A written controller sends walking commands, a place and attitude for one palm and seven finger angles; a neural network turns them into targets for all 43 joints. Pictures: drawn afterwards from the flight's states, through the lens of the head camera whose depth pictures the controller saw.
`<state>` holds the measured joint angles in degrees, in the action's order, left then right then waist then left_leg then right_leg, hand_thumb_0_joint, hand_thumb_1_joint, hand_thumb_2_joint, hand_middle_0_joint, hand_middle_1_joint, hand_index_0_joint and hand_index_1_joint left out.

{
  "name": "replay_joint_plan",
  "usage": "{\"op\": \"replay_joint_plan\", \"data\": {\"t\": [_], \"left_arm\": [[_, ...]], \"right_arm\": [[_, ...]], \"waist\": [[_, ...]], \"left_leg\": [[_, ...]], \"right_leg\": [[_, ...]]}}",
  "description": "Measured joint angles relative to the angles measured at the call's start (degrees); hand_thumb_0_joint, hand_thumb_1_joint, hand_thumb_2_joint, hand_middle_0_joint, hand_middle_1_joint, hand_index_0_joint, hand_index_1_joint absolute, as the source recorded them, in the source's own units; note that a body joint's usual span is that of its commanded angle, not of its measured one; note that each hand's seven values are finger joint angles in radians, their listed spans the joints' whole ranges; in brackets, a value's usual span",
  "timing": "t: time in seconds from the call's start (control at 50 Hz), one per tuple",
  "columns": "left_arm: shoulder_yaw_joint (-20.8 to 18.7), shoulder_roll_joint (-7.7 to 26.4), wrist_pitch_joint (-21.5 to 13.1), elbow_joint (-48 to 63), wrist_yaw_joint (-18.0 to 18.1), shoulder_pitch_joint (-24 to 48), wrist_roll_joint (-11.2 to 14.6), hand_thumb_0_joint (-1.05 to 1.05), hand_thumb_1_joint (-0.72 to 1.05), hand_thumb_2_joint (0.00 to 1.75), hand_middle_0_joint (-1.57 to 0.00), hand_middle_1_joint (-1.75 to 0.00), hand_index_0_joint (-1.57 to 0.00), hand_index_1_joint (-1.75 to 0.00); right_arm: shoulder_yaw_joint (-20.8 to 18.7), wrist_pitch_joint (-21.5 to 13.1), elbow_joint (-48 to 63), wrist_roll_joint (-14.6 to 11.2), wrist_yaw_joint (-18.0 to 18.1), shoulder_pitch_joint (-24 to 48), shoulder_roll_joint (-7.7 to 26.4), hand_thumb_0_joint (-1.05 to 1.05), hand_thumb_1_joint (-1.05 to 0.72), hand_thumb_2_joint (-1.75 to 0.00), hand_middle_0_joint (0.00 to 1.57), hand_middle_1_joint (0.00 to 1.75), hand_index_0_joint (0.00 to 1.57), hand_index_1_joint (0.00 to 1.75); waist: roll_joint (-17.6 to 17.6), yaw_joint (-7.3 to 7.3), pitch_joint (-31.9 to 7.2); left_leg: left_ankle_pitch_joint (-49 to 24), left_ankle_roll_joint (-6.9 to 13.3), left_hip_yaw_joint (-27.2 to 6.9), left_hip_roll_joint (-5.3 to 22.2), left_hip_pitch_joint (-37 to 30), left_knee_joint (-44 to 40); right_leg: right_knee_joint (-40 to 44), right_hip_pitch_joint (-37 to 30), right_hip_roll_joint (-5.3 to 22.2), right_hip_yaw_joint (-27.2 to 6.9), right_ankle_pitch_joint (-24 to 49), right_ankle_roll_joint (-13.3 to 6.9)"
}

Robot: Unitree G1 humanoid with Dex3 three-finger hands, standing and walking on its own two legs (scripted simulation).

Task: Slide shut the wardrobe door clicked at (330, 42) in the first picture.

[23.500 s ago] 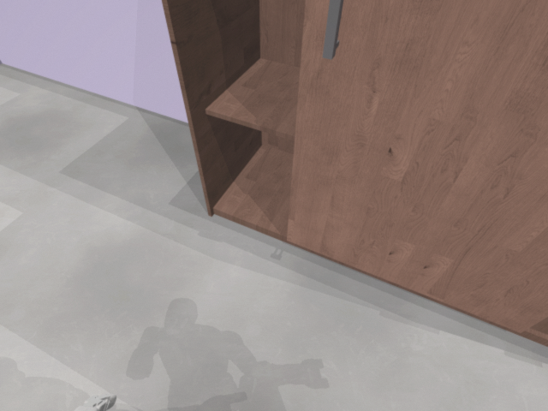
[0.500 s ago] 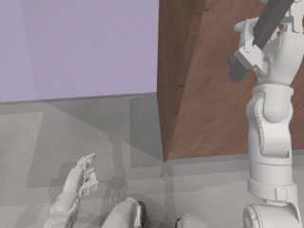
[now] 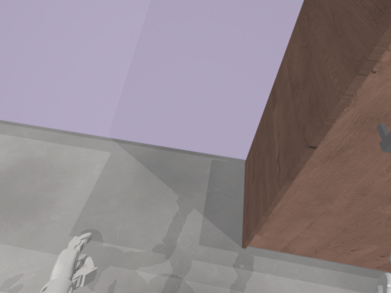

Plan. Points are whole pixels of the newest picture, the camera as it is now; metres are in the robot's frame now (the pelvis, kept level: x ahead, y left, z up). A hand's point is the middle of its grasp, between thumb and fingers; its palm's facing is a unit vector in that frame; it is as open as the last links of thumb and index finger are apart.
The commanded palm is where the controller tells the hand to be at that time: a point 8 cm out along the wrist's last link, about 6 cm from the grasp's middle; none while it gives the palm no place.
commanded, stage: stop walking and hold the door there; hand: right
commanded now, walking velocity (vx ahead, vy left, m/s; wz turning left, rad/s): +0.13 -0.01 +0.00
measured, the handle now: out of the picture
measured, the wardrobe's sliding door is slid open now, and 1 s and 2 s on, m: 0.00 0.00 0.00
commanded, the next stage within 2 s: loosen the grip on the handle in 1.68 s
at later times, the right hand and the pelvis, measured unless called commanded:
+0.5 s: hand out of the picture +0.39 -0.31 +0.23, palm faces +0.53 +0.82 -0.23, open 5.8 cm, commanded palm +0.34 -0.36 +0.21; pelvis -0.01 +0.01 +0.00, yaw +5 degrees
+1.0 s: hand out of the picture +0.38 -0.31 +0.23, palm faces +0.38 +0.90 -0.20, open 5.5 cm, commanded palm +0.35 -0.35 +0.21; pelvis -0.03 -0.06 +0.00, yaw +4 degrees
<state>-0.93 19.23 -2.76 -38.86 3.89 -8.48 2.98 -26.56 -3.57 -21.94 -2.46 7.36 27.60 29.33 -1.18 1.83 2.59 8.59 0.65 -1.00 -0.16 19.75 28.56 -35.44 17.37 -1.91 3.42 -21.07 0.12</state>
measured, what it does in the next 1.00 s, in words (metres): steps on the spot: right foot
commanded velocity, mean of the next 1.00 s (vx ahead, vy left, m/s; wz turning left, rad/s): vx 0.02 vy -0.06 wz -0.06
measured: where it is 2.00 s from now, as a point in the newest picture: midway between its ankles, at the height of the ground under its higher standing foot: outside the picture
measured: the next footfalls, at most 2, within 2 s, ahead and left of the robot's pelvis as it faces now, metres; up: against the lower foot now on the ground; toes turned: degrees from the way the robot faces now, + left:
right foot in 0.02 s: +0.04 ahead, -0.13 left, +0.00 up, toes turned +2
left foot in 1.24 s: -0.03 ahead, +0.05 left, +0.00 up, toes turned +7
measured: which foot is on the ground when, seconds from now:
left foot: down 0.00-0.90, up 0.92-1.00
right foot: up 0.00-0.00, down 0.02-1.00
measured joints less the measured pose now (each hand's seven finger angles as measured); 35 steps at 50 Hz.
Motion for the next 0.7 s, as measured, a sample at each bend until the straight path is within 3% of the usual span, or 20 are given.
{"op": "replay_joint_plan", "data": {"t": [0.04,0.1,0.16,0.22,0.3,0.6,0.7], "left_arm": [[-0.6,0.9,0.5,0.2,0.0,-1.8,0.1,0.01,0.91,0.90,-0.19,-0.30,-0.20,-0.29],[-0.7,0.4,1.2,0.0,0.2,-4.4,0.2,0.01,0.91,0.90,-0.19,-0.30,-0.20,-0.29],[-0.1,-0.7,1.1,0.0,0.7,-7.3,0.0,0.01,0.91,0.90,-0.19,-0.30,-0.20,-0.29],[1.1,-2.1,1.7,-0.6,0.7,-8.8,-0.3,0.01,0.91,0.90,-0.19,-0.30,-0.20,-0.29],[1.2,-2.9,2.5,-2.0,0.8,-9.0,-0.4,0.01,0.90,0.90,-0.20,-0.30,-0.20,-0.29],[1.1,-2.1,2.0,-2.8,2.0,-9.0,-0.2,0.01,0.90,0.90,-0.20,-0.30,-0.20,-0.30],[-0.2,-0.9,2.2,-1.7,1.6,-8.3,-0.2,0.01,0.90,0.90,-0.20,-0.30,-0.20,-0.30]], "right_arm": [[0.9,0.2,-1.6,-0.3,0.1,1.1,0.3,-0.09,-0.68,-0.77,0.47,1.40,0.29,1.36],[1.3,-0.9,-4.6,-0.3,0.2,0.7,0.9,-0.08,-0.69,-0.77,0.46,1.40,0.28,1.36],[1.3,-1.5,-7.3,0.0,0.1,-0.3,2.0,-0.08,-0.69,-0.75,0.46,1.40,0.28,1.36],[0.8,-1.5,-9.1,0.3,-0.3,-0.4,4.3,-0.09,-0.69,-0.75,0.46,1.40,0.29,1.37],[-1.3,-2.7,-11.6,1.0,-0.6,-1.0,5.6,-0.11,-0.67,-0.75,0.46,1.40,0.30,1.37],[-1.5,-6.1,-17.5,1.3,-2.5,-0.9,6.6,-0.14,-0.65,-0.76,0.46,1.40,0.40,1.40],[-1.0,-7.1,-17.8,2.1,-3.1,0.5,5.6,-0.16,-0.64,-0.76,0.46,1.40,0.40,1.40]], "waist": [[-0.1,0.53,-1.4],[0.8,-0.01,-3.0],[0.4,0.35,-4.8],[1.2,0.08,-5.8],[-0.5,1.29,-5.7],[-1.1,1.15,-6.8],[-2.3,1.28,-6.3]], "left_leg": [[0.2,-0.1,0.6,-1.1,0.5,0.9],[7.8,-0.5,0.3,-1.3,1.2,4.8],[9.1,-1.0,1.4,-1.1,-0.3,6.1],[2.8,-0.5,1.4,0.1,-3.5,0.1],[3.0,0.1,1.6,-0.9,-2.7,0.4],[1.3,-0.7,-0.1,-0.5,-2.6,-1.9],[1.3,-1.1,0.8,-0.1,-1.8,-1.5]], "right_leg": [[5.7,-2.0,0.8,-0.2,7.1,-1.7],[5.9,-2.9,1.5,1.4,7.3,-2.9],[6.8,-3.5,2.7,1.7,7.0,-2.5],[4.8,-2.3,3.2,2.8,5.9,-1.7],[4.0,-1.3,4.3,2.7,5.8,-1.2],[7.4,-2.3,3.7,4.4,7.8,-1.9],[4.7,0.0,3.1,2.9,6.3,-1.9]]}}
